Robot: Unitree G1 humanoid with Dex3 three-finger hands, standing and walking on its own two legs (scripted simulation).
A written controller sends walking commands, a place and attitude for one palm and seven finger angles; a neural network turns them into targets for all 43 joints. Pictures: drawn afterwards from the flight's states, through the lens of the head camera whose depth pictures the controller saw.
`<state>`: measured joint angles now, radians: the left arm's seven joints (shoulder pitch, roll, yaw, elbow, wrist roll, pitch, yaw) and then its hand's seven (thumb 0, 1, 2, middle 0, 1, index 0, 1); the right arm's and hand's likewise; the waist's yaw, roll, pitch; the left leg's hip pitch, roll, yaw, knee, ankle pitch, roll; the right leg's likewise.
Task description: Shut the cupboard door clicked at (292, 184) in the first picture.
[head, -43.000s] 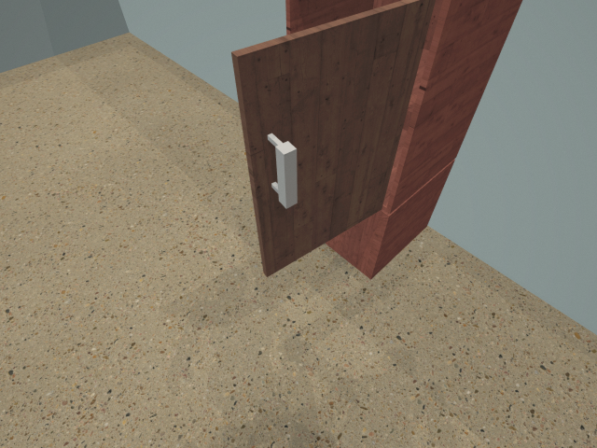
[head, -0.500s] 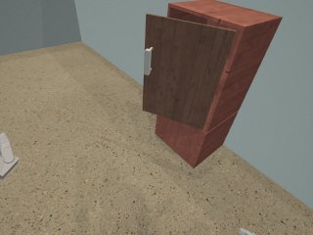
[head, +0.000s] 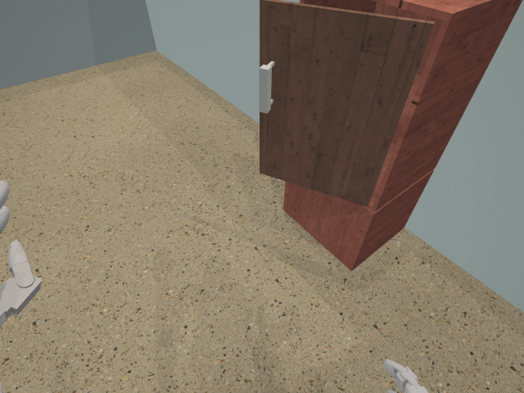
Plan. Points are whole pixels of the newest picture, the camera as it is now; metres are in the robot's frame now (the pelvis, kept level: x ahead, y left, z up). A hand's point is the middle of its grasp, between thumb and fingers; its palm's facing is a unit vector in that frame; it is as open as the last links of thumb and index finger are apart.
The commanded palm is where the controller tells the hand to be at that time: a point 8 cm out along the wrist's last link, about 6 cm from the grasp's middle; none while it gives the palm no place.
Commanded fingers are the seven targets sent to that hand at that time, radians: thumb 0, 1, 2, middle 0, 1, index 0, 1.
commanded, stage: stop stepping back and stand still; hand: left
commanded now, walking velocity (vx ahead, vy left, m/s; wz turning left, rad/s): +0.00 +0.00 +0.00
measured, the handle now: (268, 86) +0.92 +0.04 +0.04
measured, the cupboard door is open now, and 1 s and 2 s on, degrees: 27 27 27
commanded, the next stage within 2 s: let the arm hang, fingers relaxed in 0.24 s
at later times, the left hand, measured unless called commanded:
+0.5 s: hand (101, 360) +0.18 +0.26 -0.04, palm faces +0.06 -0.91 -0.42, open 7.4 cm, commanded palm none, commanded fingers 0.00 0.90 0.90 -0.20 -0.30 -0.20 -0.30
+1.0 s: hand out of the picture -0.07 +0.24 -0.16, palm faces +0.02 -0.97 -0.23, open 7.3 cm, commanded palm none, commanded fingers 0.00 0.90 0.90 -0.20 -0.30 -0.20 -0.30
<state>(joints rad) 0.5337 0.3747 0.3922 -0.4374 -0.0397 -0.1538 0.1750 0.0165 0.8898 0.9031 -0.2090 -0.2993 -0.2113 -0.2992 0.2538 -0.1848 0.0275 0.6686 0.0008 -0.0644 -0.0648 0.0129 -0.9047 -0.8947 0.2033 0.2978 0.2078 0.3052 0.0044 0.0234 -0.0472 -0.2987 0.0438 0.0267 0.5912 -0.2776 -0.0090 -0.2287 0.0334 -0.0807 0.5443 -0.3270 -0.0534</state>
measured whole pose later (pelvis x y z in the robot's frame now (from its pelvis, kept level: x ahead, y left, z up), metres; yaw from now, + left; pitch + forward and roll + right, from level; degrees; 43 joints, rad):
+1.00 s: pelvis -0.02 +0.04 +0.01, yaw -1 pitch -1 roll -1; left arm 0.35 0.21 0.02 1.15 0.01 0.02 0.02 0.01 0.92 0.90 -0.20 -0.30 -0.20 -0.30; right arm 0.33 -0.17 0.00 1.12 -0.02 0.01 -0.03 0.01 -0.91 -0.90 0.20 0.30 0.20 0.30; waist 0.00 0.01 0.02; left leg -0.23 -0.01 0.06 0.43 -0.19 0.04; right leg -0.18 -0.02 -0.05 0.41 -0.21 0.00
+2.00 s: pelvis +0.00 +0.03 +0.02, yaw -1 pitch -1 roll +0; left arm 0.14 0.32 0.01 1.14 0.01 -0.01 0.00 0.01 0.91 0.90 -0.20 -0.30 -0.20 -0.30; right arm 0.12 -0.32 0.00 1.12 -0.01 -0.01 -0.01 0.01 -0.91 -0.89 0.20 0.30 0.20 0.30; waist 0.00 0.01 0.02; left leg -0.13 -0.01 0.06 0.31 -0.17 0.03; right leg -0.08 -0.01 -0.05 0.30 -0.20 0.00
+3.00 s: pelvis +0.05 +0.02 +0.01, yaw +29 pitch +1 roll +2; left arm 0.27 0.20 0.06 0.92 0.02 -0.02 0.01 0.01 0.91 0.90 -0.20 -0.30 -0.20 -0.30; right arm 0.29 -0.25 -0.09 0.98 -0.04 0.06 0.01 0.01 -0.91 -0.90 0.20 0.30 0.20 0.30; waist -0.03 0.02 0.01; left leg -0.55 -0.05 -0.03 1.08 -0.37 -0.02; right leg -0.18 -0.05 -0.10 0.47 -0.30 -0.02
